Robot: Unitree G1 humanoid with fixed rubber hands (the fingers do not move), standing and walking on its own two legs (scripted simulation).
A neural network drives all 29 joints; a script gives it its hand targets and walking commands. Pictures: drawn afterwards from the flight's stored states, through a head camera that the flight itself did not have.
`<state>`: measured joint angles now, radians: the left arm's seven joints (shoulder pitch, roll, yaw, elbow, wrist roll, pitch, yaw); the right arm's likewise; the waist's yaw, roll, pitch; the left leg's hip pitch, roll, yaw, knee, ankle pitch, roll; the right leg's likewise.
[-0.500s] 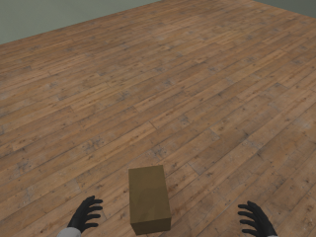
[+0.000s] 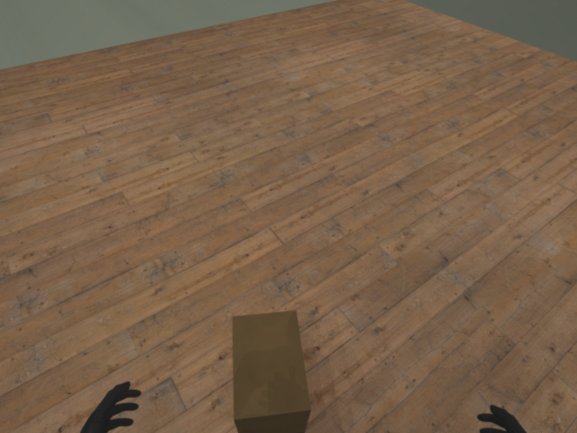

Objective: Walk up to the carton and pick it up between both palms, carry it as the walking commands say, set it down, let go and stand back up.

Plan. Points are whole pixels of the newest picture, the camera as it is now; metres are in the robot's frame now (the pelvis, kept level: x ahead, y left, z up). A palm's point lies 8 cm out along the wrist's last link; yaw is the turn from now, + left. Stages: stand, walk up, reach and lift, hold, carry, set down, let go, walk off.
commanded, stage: stand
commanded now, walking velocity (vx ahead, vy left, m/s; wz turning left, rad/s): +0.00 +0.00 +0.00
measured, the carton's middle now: (268, 375) +0.41 +0.08 -0.64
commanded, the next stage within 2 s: none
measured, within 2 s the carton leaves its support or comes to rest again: neither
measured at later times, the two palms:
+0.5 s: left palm out of the picture +0.13 +0.31 -0.09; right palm out of the picture +0.11 -0.28 -0.08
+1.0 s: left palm out of the picture +0.08 +0.32 -0.10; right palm out of the picture +0.07 -0.29 -0.08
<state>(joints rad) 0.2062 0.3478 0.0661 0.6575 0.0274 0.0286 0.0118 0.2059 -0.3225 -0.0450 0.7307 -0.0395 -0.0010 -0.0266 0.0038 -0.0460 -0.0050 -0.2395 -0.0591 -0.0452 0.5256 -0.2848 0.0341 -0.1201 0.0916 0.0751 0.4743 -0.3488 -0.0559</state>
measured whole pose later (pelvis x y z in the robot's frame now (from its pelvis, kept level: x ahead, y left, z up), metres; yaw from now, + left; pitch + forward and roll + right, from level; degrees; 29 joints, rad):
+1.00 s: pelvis -0.02 +0.02 +0.01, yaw -2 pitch -2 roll +0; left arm 0.18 0.38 0.01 0.95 0.02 -0.01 0.02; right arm 0.12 -0.36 -0.02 1.02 -0.02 -0.02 -0.02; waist 0.00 -0.03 0.01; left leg -0.14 -0.07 -0.01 0.35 -0.17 0.06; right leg -0.05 0.06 0.12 0.34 -0.25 -0.03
